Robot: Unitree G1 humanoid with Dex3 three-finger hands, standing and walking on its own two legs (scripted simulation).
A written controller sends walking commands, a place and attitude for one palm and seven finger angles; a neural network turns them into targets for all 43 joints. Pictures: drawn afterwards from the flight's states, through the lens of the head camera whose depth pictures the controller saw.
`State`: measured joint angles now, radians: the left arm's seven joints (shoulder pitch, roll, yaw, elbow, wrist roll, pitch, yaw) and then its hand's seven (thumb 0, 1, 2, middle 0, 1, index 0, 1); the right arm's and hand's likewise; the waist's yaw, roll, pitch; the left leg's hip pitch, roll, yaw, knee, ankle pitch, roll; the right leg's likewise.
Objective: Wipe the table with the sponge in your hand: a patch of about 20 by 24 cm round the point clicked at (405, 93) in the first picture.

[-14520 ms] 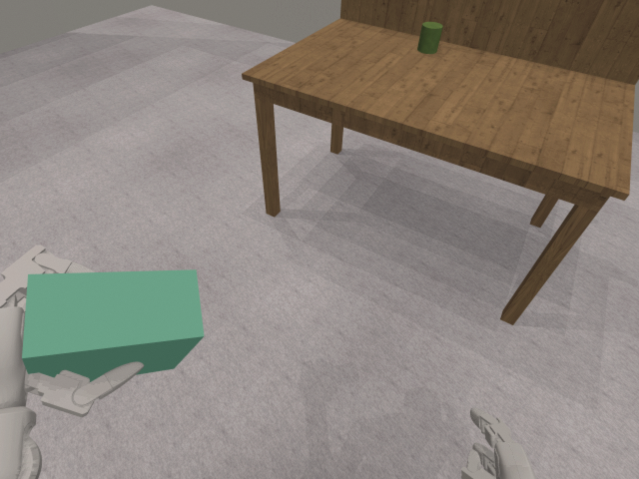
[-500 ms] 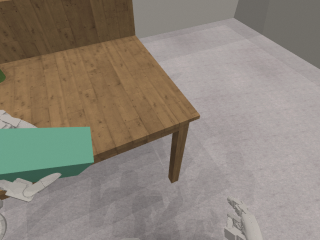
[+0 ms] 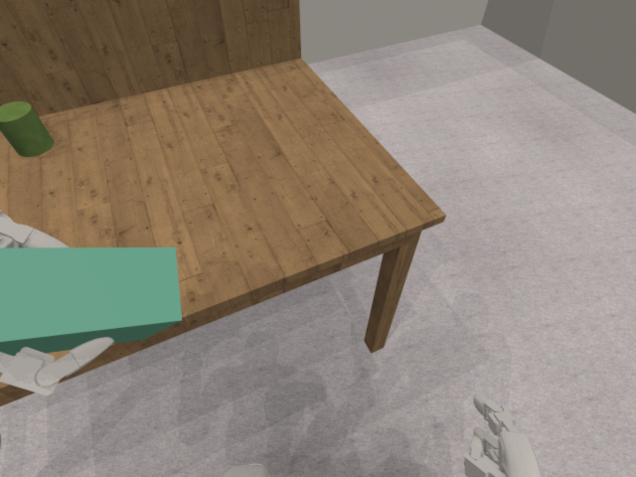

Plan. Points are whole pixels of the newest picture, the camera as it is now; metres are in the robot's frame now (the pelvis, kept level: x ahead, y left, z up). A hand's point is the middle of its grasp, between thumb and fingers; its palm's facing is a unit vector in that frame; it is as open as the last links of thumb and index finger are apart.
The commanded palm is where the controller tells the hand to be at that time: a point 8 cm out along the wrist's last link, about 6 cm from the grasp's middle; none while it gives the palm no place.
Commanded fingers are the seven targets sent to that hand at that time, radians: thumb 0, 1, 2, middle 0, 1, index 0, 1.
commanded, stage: shuffle to correct the standing spot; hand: left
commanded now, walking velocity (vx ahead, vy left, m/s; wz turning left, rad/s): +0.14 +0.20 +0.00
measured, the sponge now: (110, 302) +0.24 +0.21 +0.16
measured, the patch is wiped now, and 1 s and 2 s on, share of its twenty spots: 0.00 0.00 0.00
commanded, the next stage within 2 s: none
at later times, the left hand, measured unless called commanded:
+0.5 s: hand out of the picture +0.22 +0.33 +0.19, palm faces +0.41 -0.80 -0.44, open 10.5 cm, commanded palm +0.16 +0.38 +0.20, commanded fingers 0.00 0.10 1.30 -1.20 -1.60 -1.20 -1.60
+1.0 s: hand out of the picture +0.25 +0.42 +0.18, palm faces +0.41 -0.80 -0.43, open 10.5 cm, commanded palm +0.20 +0.45 +0.20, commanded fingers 0.00 0.10 1.30 -1.20 -1.60 -1.20 -1.60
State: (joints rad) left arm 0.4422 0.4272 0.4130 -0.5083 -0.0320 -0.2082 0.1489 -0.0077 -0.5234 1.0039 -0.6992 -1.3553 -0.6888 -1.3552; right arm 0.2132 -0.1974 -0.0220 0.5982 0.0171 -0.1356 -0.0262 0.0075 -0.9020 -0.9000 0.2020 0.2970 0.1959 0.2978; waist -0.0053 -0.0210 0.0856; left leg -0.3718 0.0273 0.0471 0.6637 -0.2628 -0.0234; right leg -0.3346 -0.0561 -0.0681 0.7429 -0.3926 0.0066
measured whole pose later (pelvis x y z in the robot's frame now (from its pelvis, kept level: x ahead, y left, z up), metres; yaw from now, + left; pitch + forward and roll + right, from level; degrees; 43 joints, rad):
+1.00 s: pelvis +0.04 +0.17 +0.01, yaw +0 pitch -1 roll +1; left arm 0.45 0.37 0.37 -0.48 -0.02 -0.18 0.12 -0.01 -0.53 1.01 -0.70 -1.35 -0.69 -1.35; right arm 0.21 -0.19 0.01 0.62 0.01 -0.09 -0.03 0.01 -0.90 -0.90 0.21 0.30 0.20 0.30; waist 0.02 -0.01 0.05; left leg -0.29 -0.02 0.07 0.57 -0.26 0.04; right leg -0.27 -0.04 -0.01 0.65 -0.36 0.00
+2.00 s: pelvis +0.05 +0.16 +0.02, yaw +1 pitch +0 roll -1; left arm 0.49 0.37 0.35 -0.50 -0.05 -0.14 0.12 -0.01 -0.53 1.01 -0.70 -1.35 -0.69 -1.35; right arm 0.20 -0.20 0.01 0.58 0.01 -0.06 -0.06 0.01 -0.90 -0.90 0.21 0.30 0.20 0.30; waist -0.01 0.01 0.03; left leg -0.29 0.01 0.03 0.55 -0.27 0.03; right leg -0.21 0.03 -0.07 0.49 -0.29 -0.03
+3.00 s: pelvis +0.05 +0.17 +0.02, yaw -2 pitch -1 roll +0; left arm 0.27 0.37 0.42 -0.37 -0.05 -0.21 0.11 -0.01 -0.53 1.01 -0.70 -1.35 -0.69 -1.35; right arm 0.21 -0.21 0.00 0.59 0.01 -0.12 0.01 0.01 -0.90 -0.90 0.21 0.30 0.20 0.30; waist 0.03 -0.04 0.08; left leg -0.25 -0.01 0.07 0.54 -0.27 0.05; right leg -0.22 0.02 -0.01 0.55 -0.30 -0.02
